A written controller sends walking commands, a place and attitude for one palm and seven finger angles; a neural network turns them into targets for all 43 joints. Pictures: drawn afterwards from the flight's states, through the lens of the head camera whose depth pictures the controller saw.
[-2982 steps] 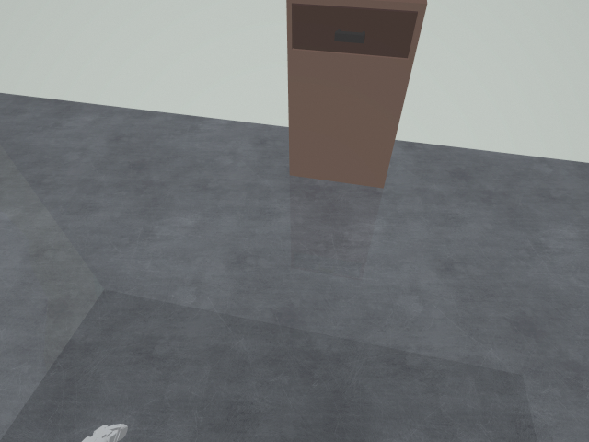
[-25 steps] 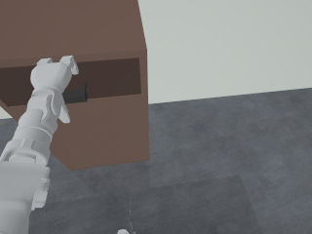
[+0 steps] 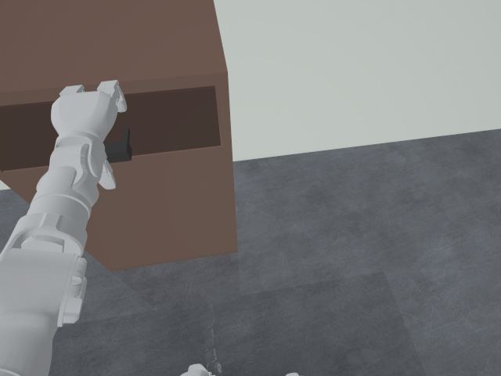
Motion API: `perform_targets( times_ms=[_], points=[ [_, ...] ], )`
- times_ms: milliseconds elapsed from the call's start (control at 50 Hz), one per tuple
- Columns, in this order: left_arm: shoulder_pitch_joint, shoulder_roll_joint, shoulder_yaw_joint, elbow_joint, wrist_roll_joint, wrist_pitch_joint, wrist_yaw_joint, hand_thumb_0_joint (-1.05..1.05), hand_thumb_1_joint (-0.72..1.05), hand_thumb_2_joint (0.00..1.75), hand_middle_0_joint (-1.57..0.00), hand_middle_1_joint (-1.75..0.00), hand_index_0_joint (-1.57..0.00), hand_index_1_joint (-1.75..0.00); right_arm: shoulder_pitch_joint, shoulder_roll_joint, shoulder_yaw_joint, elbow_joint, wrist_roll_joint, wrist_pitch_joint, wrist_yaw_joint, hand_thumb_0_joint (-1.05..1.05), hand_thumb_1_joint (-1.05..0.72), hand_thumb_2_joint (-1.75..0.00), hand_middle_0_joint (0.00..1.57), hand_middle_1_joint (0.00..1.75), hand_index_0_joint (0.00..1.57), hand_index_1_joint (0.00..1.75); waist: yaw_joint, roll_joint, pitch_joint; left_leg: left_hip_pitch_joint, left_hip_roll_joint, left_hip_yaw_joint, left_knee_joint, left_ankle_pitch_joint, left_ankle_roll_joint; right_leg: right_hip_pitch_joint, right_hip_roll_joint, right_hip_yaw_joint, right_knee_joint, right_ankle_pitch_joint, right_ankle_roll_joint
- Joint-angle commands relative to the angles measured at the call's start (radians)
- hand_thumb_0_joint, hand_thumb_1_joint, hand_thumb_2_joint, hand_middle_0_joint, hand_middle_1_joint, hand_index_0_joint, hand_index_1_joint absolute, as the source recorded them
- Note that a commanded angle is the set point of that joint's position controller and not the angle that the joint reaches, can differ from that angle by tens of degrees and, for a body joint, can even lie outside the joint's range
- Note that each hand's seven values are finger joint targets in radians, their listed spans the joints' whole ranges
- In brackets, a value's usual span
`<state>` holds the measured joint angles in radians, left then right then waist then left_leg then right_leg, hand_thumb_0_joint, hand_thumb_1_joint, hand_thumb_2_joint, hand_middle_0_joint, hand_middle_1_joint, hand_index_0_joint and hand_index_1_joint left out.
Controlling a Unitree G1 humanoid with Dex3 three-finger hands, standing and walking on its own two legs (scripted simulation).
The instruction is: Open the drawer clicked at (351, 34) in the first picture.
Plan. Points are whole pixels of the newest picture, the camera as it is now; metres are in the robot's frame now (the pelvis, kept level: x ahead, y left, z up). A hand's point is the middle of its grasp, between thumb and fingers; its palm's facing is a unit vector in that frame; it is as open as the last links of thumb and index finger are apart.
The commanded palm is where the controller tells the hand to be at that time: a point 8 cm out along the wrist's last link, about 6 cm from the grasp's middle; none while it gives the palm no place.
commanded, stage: lower the fingers behind the handle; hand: left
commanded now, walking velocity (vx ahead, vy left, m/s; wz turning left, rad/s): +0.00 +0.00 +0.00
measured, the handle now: (100, 144) +0.54 +0.25 +0.02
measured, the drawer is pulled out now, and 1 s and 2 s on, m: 0.00 0.00 0.00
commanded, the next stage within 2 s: close the thumb around the handle in 1.52 s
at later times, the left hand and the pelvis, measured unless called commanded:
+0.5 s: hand (95, 159) +0.49 +0.25 +0.03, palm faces -0.04 -0.03 -1.00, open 13.9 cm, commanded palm +0.48 +0.25 +0.09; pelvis +0.00 +0.00 -0.01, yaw +0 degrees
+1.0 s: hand (101, 170) +0.49 +0.25 +0.00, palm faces -0.09 -0.04 -0.99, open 13.9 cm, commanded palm +0.48 +0.25 +0.06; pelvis +0.00 +0.01 -0.02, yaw +0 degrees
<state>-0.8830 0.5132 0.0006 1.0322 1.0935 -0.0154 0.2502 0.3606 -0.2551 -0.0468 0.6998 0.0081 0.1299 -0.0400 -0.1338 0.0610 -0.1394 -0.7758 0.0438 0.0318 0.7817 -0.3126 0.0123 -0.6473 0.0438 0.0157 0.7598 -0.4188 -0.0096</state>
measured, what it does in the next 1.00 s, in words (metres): stands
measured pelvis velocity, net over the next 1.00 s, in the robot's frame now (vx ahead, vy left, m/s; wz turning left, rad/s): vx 0.00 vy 0.01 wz -0.01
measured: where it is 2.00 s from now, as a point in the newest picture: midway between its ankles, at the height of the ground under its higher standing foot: outside the picture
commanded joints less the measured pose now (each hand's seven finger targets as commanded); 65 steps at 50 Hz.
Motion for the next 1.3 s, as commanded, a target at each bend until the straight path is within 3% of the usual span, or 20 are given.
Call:
perform_targets(
  times_ms=[0, 60, 140, 180, 260, 340, 460, 500, 560, 660, 780, 840, 860, 880, 940, 960, 1000, 1060, 1140, 1280],
  points=[
    [-0.416, 0.362, 0.085, -0.080, 0.001, 0.106, 0.043, 0.00, -0.50, 0.30, -0.30, -1.20, -0.30, -1.20, 0.114, -0.165, -0.049, -0.066, 0.008, -0.012, -0.013, 0.00, -0.90, -0.90, 0.20, 0.30, 0.20, 0.30, 0.023, -0.047, -0.385, 0.317, -0.050, 0.013, -0.048, 0.302, 0.036, 0.119, 0.030, -0.031, -0.113, 0.384, -0.001],
    [-0.466, 0.336, 0.050, -0.129, -0.018, 0.072, -0.001, 0.00, -0.50, 0.30, -0.30, -1.20, -0.30, -1.20, 0.124, -0.167, -0.057, -0.061, 0.008, -0.021, -0.027, 0.00, -0.90, -0.90, 0.20, 0.30, 0.20, 0.30, -0.008, -0.034, -0.430, 0.366, -0.048, 0.015, -0.042, 0.308, 0.045, 0.135, 0.024, -0.012, -0.127, 0.421, 0.005],
    [-0.502, 0.242, -0.033, -0.194, -0.039, -0.019, -0.063, 0.00, -0.50, 0.30, -0.30, -1.20, -0.30, -1.20, 0.139, -0.162, -0.063, -0.038, 0.002, -0.039, -0.042, 0.00, -0.90, -0.90, 0.20, 0.30, 0.20, 0.30, -0.047, -0.012, -0.376, 0.405, -0.045, -0.001, -0.036, 0.287, 0.049, 0.064, 0.027, -0.012, -0.143, 0.379, 0.002],
    [-0.455, 0.273, -0.005, -0.186, -0.040, -0.058, -0.068, 0.00, -0.50, 0.30, -0.30, -1.20, -0.30, -1.20, 0.143, -0.165, -0.064, -0.030, 0.001, -0.042, -0.048, 0.00, -0.90, -0.90, 0.20, 0.30, 0.20, 0.30, -0.037, 0.005, -0.343, 0.396, -0.047, -0.008, -0.030, 0.263, 0.049, 0.026, 0.031, -0.013, -0.139, 0.342, -0.002],
    [-0.429, 0.305, 0.043, -0.197, -0.039, -0.109, -0.035, 0.00, -0.50, 0.30, -0.30, -1.20, -0.30, -1.20, 0.153, -0.158, -0.062, -0.022, -0.003, -0.044, -0.042, 0.00, -0.90, -0.90, 0.20, 0.30, 0.20, 0.30, -0.015, 0.044, -0.367, 0.378, -0.048, -0.013, -0.008, 0.298, 0.043, 0.005, 0.031, -0.019, -0.106, 0.349, -0.008],
    [-0.406, 0.334, 0.087, -0.147, -0.020, -0.080, 0.033, 0.00, -0.50, 0.30, -0.30, -1.20, -0.30, -1.20, 0.147, -0.160, -0.062, -0.023, -0.006, -0.042, -0.028, 0.00, -0.90, -0.90, 0.20, 0.30, 0.20, 0.30, 0.000, 0.047, -0.353, 0.330, -0.046, -0.014, 0.009, 0.308, 0.038, -0.023, 0.035, -0.031, -0.079, 0.333, -0.016],
    [-0.477, 0.340, 0.085, -0.171, 0.005, -0.018, 0.087, 0.00, -0.50, 0.30, -0.30, -1.20, -0.30, -1.20, 0.162, -0.169, -0.069, -0.024, -0.014, -0.043, -0.015, 0.00, -0.90, -0.90, 0.20, 0.30, 0.20, 0.30, -0.011, 0.072, -0.505, 0.390, -0.038, -0.019, 0.043, 0.382, 0.032, -0.023, 0.042, -0.037, -0.043, 0.383, -0.010],
    [-0.478, 0.334, 0.079, -0.169, 0.000, -0.006, 0.081, 0.00, -0.50, 0.30, -0.30, -1.20, -0.30, -1.20, 0.162, -0.168, -0.068, -0.025, -0.016, -0.041, -0.016, 0.00, -0.90, -0.90, 0.20, 0.30, 0.20, 0.30, -0.013, 0.071, -0.515, 0.393, -0.039, -0.019, 0.047, 0.384, 0.032, -0.013, 0.043, -0.036, -0.045, 0.392, -0.009],
    [-0.468, 0.303, 0.058, -0.172, -0.007, -0.006, 0.063, 0.00, -0.50, 0.30, -0.30, -1.20, -0.30, -1.20, 0.168, -0.167, -0.071, -0.015, -0.018, -0.043, -0.018, 0.00, -0.90, -0.90, 0.20, 0.30, 0.20, 0.30, -0.018, 0.082, -0.519, 0.418, -0.036, -0.021, 0.053, 0.411, 0.032, -0.025, 0.045, -0.038, -0.047, 0.408, -0.008],
    [-0.443, 0.271, 0.022, -0.093, -0.004, 0.002, 0.039, 0.00, -0.50, 0.30, -0.30, -1.20, -0.30, -1.20, 0.165, -0.165, -0.061, -0.007, -0.015, -0.036, -0.023, 0.00, -0.90, -0.90, 0.20, 0.30, 0.20, 0.30, -0.038, 0.047, -0.395, 0.356, -0.034, -0.024, 0.039, 0.342, 0.034, -0.074, 0.044, -0.043, -0.059, 0.346, -0.009],
    [-0.374, 0.281, 0.038, -0.041, -0.009, -0.016, 0.026, 0.00, -0.50, 0.30, -0.30, -1.20, -0.30, -1.20, 0.166, -0.166, -0.055, -0.018, -0.018, -0.029, -0.023, 0.00, -0.90, -0.90, 0.20, 0.30, 0.20, 0.30, -0.024, 0.030, -0.369, 0.313, -0.034, -0.025, 0.048, 0.319, 0.035, -0.087, 0.044, -0.044, -0.043, 0.323, -0.014],
    [-0.425, 0.317, 0.062, -0.077, -0.004, -0.041, 0.036, 0.00, -0.50, 0.30, -0.30, -1.20, -0.30, -1.20, 0.169, -0.166, -0.055, -0.022, -0.021, -0.033, -0.026, 0.00, -0.90, -0.90, 0.20, 0.30, 0.20, 0.30, -0.030, 0.028, -0.385, 0.288, -0.032, -0.027, 0.062, 0.297, 0.038, -0.093, 0.041, -0.039, -0.031, 0.311, -0.014],
    [-0.444, 0.333, 0.072, -0.109, 0.004, -0.056, 0.046, 0.00, -0.50, 0.30, -0.30, -1.20, -0.30, -1.20, 0.174, -0.167, -0.058, -0.024, -0.021, -0.035, -0.027, 0.00, -0.90, -0.90, 0.20, 0.30, 0.20, 0.30, -0.030, 0.045, -0.436, 0.306, -0.032, -0.031, 0.071, 0.312, 0.037, -0.098, 0.042, -0.036, -0.019, 0.319, -0.010],
    [-0.404, 0.349, 0.093, -0.101, 0.004, -0.060, 0.052, 0.00, -0.50, 0.30, -0.30, -1.20, -0.30, -1.20, 0.172, -0.169, -0.058, -0.024, -0.024, -0.033, -0.027, 0.00, -0.90, -0.90, 0.20, 0.30, 0.20, 0.30, -0.012, 0.059, -0.445, 0.310, -0.033, -0.032, 0.079, 0.323, 0.034, -0.102, 0.043, -0.038, -0.008, 0.318, -0.016],
    [-0.451, 0.313, 0.079, -0.157, 0.008, -0.084, 0.081, 0.00, -0.50, 0.30, -0.30, -1.20, -0.30, -1.20, 0.177, -0.162, -0.064, -0.016, -0.033, -0.041, -0.023, 0.00, -0.90, -0.90, 0.20, 0.30, 0.20, 0.30, -0.028, 0.098, -0.488, 0.339, -0.026, -0.039, 0.108, 0.373, 0.031, -0.143, 0.045, -0.044, 0.015, 0.332, -0.017],
    [-0.436, 0.333, 0.096, -0.151, 0.016, -0.085, 0.095, 0.00, -0.50, 0.30, -0.30, -1.20, -0.30, -1.20, 0.177, -0.165, -0.065, -0.014, -0.034, -0.041, -0.021, 0.00, -0.90, -0.90, 0.20, 0.30, 0.20, 0.30, -0.016, 0.115, -0.497, 0.341, -0.025, -0.044, 0.113, 0.373, 0.027, -0.158, 0.048, -0.046, 0.023, 0.319, -0.017],
    [-0.419, 0.339, 0.106, -0.133, 0.018, -0.068, 0.117, 0.00, -0.50, 0.30, -0.30, -1.20, -0.30, -1.20, 0.173, -0.168, -0.065, -0.009, -0.036, -0.039, -0.017, 0.00, -0.90, -0.90, 0.20, 0.30, 0.20, 0.30, -0.017, 0.101, -0.500, 0.327, -0.024, -0.044, 0.121, 0.362, 0.026, -0.167, 0.049, -0.050, 0.030, 0.308, -0.016],
    [-0.464, 0.279, 0.054, -0.114, 0.020, -0.028, 0.135, 0.00, -0.50, 0.30, -0.30, -1.20, -0.30, -1.20, 0.182, -0.168, -0.067, 0.001, -0.036, -0.040, -0.009, 0.00, -0.90, -0.90, 0.20, 0.30, 0.20, 0.30, -0.039, 0.123, -0.491, 0.339, -0.020, -0.051, 0.121, 0.362, 0.022, -0.208, 0.051, -0.059, 0.032, 0.288, -0.016],
    [-0.431, 0.341, 0.100, -0.083, -0.001, 0.024, 0.128, 0.00, -0.50, 0.30, -0.30, -1.20, -0.30, -1.20, 0.182, -0.177, -0.061, 0.004, -0.036, -0.026, -0.008, 0.00, -0.90, -0.90, 0.20, 0.30, 0.20, 0.30, -0.022, 0.076, -0.523, 0.319, -0.026, -0.040, 0.120, 0.373, 0.027, -0.128, 0.050, -0.052, 0.029, 0.341, -0.014],
    [-0.413, 0.306, 0.060, -0.089, 0.010, 0.031, 0.089, 0.00, -0.50, 0.30, -0.30, -1.20, -0.30, -1.20, 0.167, -0.169, -0.055, -0.010, -0.027, -0.022, -0.015, 0.00, -0.90, -0.90, 0.20, 0.30, 0.20, 0.30, -0.019, 0.090, -0.465, 0.331, -0.023, -0.040, 0.093, 0.343, 0.027, -0.133, 0.053, -0.056, 0.008, 0.308, -0.017]
  ],
)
